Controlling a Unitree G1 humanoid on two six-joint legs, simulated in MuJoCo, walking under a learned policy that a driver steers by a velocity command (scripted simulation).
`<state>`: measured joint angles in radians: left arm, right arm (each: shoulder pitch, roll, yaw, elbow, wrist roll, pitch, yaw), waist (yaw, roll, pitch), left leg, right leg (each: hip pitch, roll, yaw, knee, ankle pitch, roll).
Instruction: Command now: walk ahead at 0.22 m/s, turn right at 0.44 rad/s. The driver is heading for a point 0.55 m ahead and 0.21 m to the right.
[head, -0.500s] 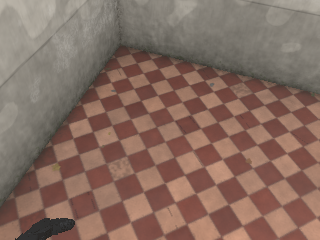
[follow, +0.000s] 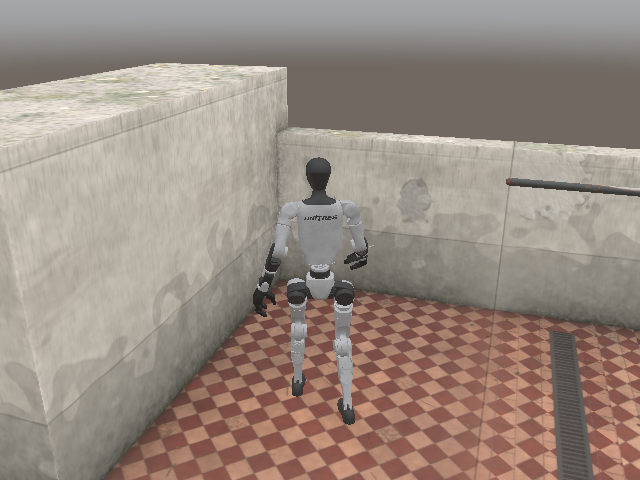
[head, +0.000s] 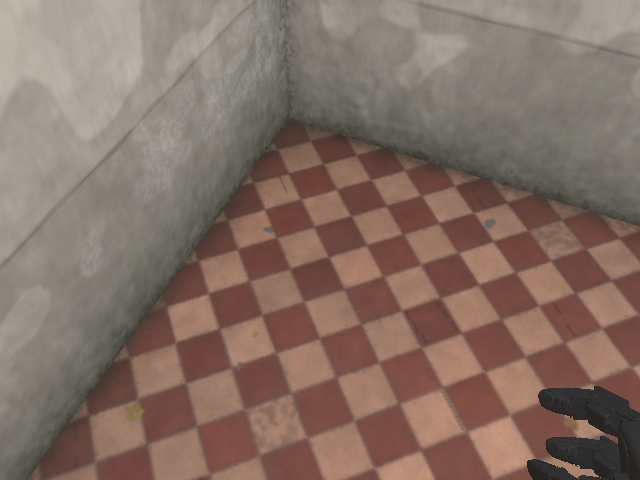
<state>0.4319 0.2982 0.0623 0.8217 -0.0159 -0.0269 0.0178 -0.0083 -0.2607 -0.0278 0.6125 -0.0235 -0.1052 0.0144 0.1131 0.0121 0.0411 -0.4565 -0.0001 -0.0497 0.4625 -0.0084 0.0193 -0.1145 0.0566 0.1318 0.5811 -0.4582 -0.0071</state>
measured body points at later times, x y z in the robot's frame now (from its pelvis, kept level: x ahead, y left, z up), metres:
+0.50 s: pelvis +0.06 -0.03 +0.01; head +0.09 -0.07 +0.46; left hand +0.30 +0.20 -0.06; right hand +0.13 -0.35 -0.11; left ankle +0.10 +0.12 -0.67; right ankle +0.06 -0.12 -0.73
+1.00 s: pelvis +0.09 +0.00 +0.01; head +0.12 +0.00 +0.46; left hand +0.39 +0.16 -0.08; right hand +0.05 -0.31 -0.08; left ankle +0.15 +0.10 -0.73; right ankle +0.00 -0.10 -0.66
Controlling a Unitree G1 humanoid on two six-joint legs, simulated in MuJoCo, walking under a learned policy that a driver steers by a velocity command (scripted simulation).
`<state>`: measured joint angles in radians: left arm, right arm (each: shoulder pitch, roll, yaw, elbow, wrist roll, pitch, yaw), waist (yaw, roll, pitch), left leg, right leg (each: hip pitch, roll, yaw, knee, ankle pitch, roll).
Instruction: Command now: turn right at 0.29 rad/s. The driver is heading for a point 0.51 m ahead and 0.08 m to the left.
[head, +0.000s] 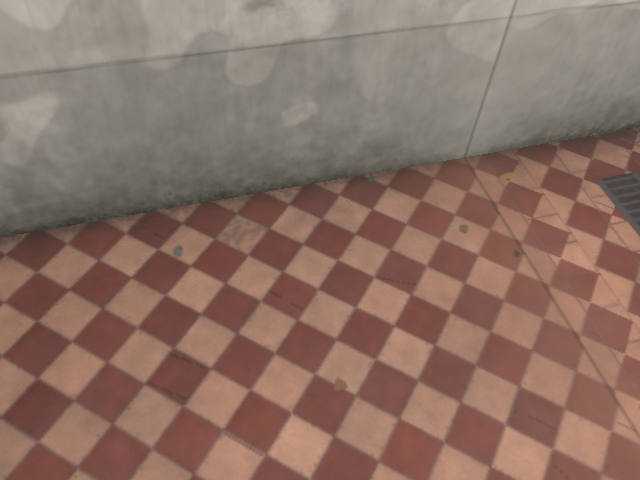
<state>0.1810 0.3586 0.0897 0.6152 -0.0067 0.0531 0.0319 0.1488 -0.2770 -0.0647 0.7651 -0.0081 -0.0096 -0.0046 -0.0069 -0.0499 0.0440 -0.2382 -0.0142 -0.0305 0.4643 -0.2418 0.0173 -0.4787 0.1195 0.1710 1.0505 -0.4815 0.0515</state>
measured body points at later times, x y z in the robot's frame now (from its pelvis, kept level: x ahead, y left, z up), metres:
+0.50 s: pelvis +0.08 -0.02 +0.00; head +0.10 -0.03 +0.45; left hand +0.09 +0.27 -0.11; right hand +0.25 -0.28 -0.10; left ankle +0.20 +0.13 -0.70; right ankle -0.03 -0.14 -0.74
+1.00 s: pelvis +0.33 +0.07 +0.01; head +0.36 +0.10 +0.45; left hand +0.46 +0.37 -0.08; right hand +0.47 -0.19 -0.10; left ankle +0.28 +0.13 -0.74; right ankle +0.56 -0.06 -0.68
